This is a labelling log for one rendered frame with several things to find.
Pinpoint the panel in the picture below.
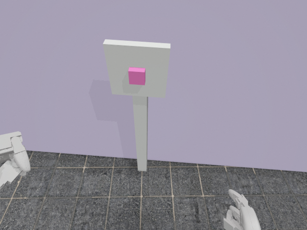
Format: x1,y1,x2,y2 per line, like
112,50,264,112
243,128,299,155
103,39,170,171

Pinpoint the left robot hand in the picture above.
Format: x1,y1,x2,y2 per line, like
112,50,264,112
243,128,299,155
0,131,31,190

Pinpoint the button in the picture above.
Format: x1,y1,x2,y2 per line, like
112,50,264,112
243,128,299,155
128,67,145,85

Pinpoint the right robot hand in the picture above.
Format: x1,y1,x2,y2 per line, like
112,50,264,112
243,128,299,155
224,189,261,230

